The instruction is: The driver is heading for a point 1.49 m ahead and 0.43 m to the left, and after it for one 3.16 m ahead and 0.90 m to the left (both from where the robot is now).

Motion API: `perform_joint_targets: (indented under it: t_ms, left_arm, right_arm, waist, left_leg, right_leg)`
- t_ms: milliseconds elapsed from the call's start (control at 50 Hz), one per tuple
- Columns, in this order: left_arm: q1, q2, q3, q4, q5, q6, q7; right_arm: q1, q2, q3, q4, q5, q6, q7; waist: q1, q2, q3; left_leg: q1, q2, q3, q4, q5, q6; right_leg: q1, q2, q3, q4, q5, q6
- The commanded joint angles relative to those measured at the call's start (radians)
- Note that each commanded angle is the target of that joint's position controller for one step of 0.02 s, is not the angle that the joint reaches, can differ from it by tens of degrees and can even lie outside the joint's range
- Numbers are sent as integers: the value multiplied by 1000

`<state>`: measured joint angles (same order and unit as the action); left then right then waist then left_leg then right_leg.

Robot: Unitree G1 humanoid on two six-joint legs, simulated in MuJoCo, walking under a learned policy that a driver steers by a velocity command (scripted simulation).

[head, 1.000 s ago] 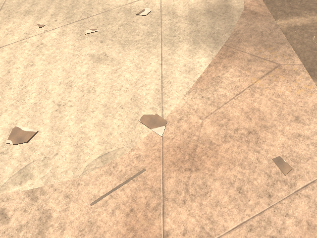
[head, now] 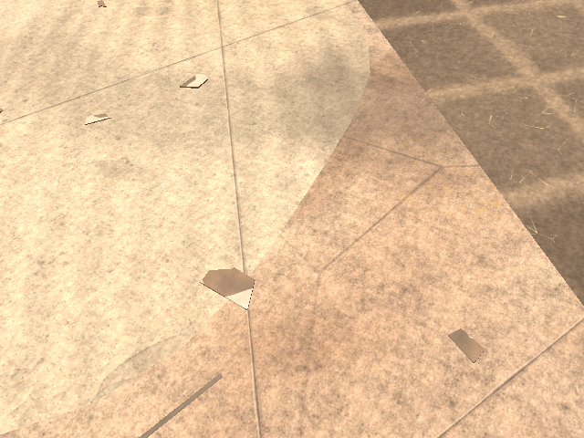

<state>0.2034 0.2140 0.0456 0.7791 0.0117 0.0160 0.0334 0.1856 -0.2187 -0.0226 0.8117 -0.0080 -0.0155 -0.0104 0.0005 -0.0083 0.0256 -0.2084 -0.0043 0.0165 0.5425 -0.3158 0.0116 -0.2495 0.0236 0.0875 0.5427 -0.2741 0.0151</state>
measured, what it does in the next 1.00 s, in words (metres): walks ahead: right foot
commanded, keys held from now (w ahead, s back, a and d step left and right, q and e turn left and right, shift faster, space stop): shift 0.54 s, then w+shift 0.26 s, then w+q+shift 0.20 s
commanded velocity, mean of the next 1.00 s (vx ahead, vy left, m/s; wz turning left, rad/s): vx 0.26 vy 0.00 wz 0.06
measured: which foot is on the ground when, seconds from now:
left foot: down 0.00-0.86, up 0.88-1.00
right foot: down 0.00-0.56, up 0.58-0.86, down 0.88-1.00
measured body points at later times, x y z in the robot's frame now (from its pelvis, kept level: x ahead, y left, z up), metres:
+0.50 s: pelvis +0.00 +0.01 +0.01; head +0.01 +0.02 +0.45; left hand +0.06 +0.27 -0.14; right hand +0.07 -0.24 -0.13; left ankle -0.02 +0.11 -0.73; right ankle +0.01 -0.13 -0.73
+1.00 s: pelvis +0.13 -0.06 +0.01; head +0.13 -0.08 +0.46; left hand +0.15 +0.20 -0.12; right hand +0.22 -0.32 -0.14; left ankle +0.07 +0.08 -0.64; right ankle +0.11 -0.16 -0.73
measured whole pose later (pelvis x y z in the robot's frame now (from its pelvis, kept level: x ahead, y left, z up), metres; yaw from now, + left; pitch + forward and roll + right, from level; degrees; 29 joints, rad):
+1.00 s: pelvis +0.13 -0.06 +0.01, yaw +5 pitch +2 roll +0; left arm 0.28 0.21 0.05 0.97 0.04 -0.09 0.00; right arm 0.27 -0.25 -0.07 0.92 -0.03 -0.05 0.04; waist 0.00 0.04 -0.03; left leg -0.52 0.03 -0.04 1.17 -0.23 0.11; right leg -0.20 -0.02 -0.15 0.45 -0.28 -0.02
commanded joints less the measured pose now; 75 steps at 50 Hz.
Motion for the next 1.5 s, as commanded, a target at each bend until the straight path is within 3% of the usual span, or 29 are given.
perform_joint_targets:
  t_ms: [20,540,560,580,600,620,640,680,760,780,800,840,860,880,900,920,940,1000,1160,1220,1260,1320,1340,1360,1380,1400,1420,1440,1500]
  left_arm:
    - [-4,105,28,-38,-1,-9,7]
    - [8,99,27,225,-10,-8,24]
    - [35,87,24,246,-14,-7,24]
    - [23,95,29,240,-26,-11,22]
    - [-45,107,31,205,-32,-25,14]
    - [-140,102,25,152,-45,-47,4]
    - [-170,112,30,134,-52,-67,-5]
    - [-107,99,34,157,-44,-101,-23]
    - [-113,58,25,166,-41,-128,-36]
    - [-112,52,23,144,41,-86,-75]
    - [-97,54,28,141,38,-65,-84]
    - [34,70,36,165,19,-60,-75]
    - [198,109,51,211,17,-76,-59]
    - [400,219,75,245,40,-99,-38]
    - [362,279,69,223,55,-107,-29]
    - [225,255,63,193,44,-100,-25]
    - [113,188,46,156,27,-107,-32]
    - [90,111,22,156,18,-130,-27]
    - [267,66,8,215,27,-153,-23]
    - [285,82,6,228,23,-146,-5]
    - [268,127,10,218,21,-136,8]
    - [221,234,42,182,28,-93,26]
    - [176,254,52,155,29,-81,14]
    - [147,239,56,145,30,-76,-4]
    - [75,76,17,86,38,-94,-26]
    - [33,74,10,-54,7,-125,-34]
    - [-21,126,8,-67,18,-154,-34]
    - [-13,143,8,-61,15,-166,-36]
    - [26,117,-6,-43,64,-115,-40]
  right_arm:
    - [-10,-101,-24,-39,1,-15,-5]
    - [55,-100,-17,158,6,-10,-18]
    - [94,-113,-24,177,11,-6,-22]
    - [129,-168,-43,184,27,-1,-26]
    - [185,-215,-58,190,37,-4,-28]
    - [192,-255,-72,188,37,-19,-31]
    - [156,-226,-65,169,23,-41,-32]
    - [108,-160,-52,142,25,-70,-24]
    - [110,-192,-62,122,42,-70,-17]
    - [146,-197,-69,154,-31,-59,1]
    - [141,-194,-73,151,-36,-54,8]
    - [86,-191,-78,133,-11,-46,14]
    - [42,-167,-70,113,-16,-50,16]
    - [-36,-70,-45,70,-27,-58,19]
    - [-45,4,-30,10,-7,-64,16]
    - [-7,-36,-35,1,-2,-61,27]
    - [-16,-85,-45,7,-8,-58,41]
    - [43,-84,-55,37,-29,-31,74]
    - [-212,-52,-42,-59,-13,12,96]
    - [-286,-41,-27,-101,-16,7,104]
    - [-267,-51,-23,-110,-7,6,95]
    - [47,-137,-54,-44,1,10,70]
    - [233,-190,-82,7,2,7,57]
    - [345,-228,-113,53,2,1,39]
    - [229,-271,-122,56,8,6,28]
    - [188,-339,-128,21,-21,17,36]
    - [228,-307,-127,20,-27,13,27]
    - [218,-249,-115,34,-24,3,19]
    - [130,-182,-80,20,-11,-43,-3]
  waist:
    - [3,8,-40]
    - [-4,14,2]
    - [-11,39,-42]
    - [-32,101,-11]
    - [-66,176,46]
    - [-86,229,140]
    - [-69,173,181]
    - [-23,96,114]
    - [-18,137,35]
    - [-15,155,21]
    - [-6,163,45]
    - [69,92,66]
    - [151,4,22]
    - [251,-249,-51]
    - [180,-318,-48]
    - [87,-228,-23]
    - [48,-105,15]
    - [1,-94,8]
    - [36,-48,151]
    - [27,-40,179]
    - [-12,-67,127]
    - [-181,-153,-53]
    - [-257,-149,-132]
    - [-297,-73,-169]
    - [-178,174,-56]
    - [-104,221,-168]
    - [-125,55,-141]
    - [-83,-49,-56]
    - [44,-132,36]
  left_leg:
    - [-37,57,-64,-109,152,21]
    - [6,48,-68,-184,167,38]
    - [36,41,-74,-210,-76,56]
    - [43,90,-165,-263,-390,105]
    - [61,229,-360,-382,-636,179]
    - [27,383,-570,-491,-677,261]
    - [51,420,-616,-509,-565,280]
    - [151,365,-489,-461,-361,224]
    - [33,219,-216,-441,-172,162]
    - [-7,185,-170,-439,-243,177]
    - [-70,191,-160,-420,-268,186]
    - [-271,179,-170,-314,-313,183]
    - [-393,126,-144,-124,-240,165]
    - [-520,-6,-25,328,-168,124]
    - [-700,-76,-91,597,-167,124]
    - [-732,19,-146,719,-50,139]
    - [-723,69,-144,727,57,128]
    - [-614,117,-89,733,176,77]
    - [-724,93,48,563,329,96]
    - [-655,74,140,361,292,131]
    - [-465,-3,223,253,257,178]
    - [-144,-96,238,241,99,237]
    - [63,-108,183,193,13,269]
    - [300,-93,75,78,-26,300]
    - [361,77,-245,51,-56,338]
    - [544,200,-752,-160,-131,508]
    - [527,256,-805,-296,-206,465]
    - [397,242,-752,-328,-166,429]
    - [75,125,-504,-338,55,362]
  right_leg:
    - [60,-50,50,-68,219,-27]
    - [75,-42,13,-130,203,-3]
    - [68,2,-40,-86,8,-8]
    - [-33,45,-97,19,-218,-15]
    - [-193,38,-127,162,-269,-20]
    - [-325,-42,-85,320,-227,-34]
    - [-434,-95,-36,431,-203,-43]
    - [-502,-145,-23,455,-107,-62]
    - [-210,-92,-134,144,-5,-23]
    - [-123,-37,-200,73,-77,-23]
    - [-44,-25,-234,41,-41,-22]
    - [199,-9,-245,-44,40,-24]
    - [404,-24,-199,-76,-5,-29]
    - [521,-258,109,-236,-327,-38]
    - [449,-448,527,-433,-679,-68]
    - [348,-501,589,-456,-739,-112]
    - [281,-448,441,-423,-606,-95]
    - [197,-322,73,-437,-263,-46]
    - [260,-263,-283,-491,158,-24]
    - [337,-255,-379,-477,457,-17]
    - [360,-260,-436,-372,1014,-6]
    - [413,-317,-420,55,1498,-33]
    - [325,-330,-382,311,1404,-70]
    - [122,-258,-368,655,956,-71]
    - [-269,-69,-301,982,-115,-54]
    - [-599,32,-93,1138,-173,-15]
    - [-664,-48,-4,1079,-111,-29]
    - [-635,-84,1,986,-61,-29]
    - [-471,-162,-5,818,-55,25]
Keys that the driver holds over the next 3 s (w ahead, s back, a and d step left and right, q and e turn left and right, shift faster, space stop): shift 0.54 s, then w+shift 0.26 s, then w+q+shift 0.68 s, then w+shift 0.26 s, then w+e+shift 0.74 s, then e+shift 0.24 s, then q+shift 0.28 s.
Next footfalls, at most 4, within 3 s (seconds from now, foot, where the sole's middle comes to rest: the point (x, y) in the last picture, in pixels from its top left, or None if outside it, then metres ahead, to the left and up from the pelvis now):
0.88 right None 0.15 -0.16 -0.77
1.36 left None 0.51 0.07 -0.77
1.80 right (223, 277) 0.96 0.22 -0.77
2.22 left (100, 220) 1.17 0.61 -0.77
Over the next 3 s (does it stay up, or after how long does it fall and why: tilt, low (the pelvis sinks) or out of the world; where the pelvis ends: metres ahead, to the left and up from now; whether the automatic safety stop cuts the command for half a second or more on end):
stays up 1.58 0.55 0.00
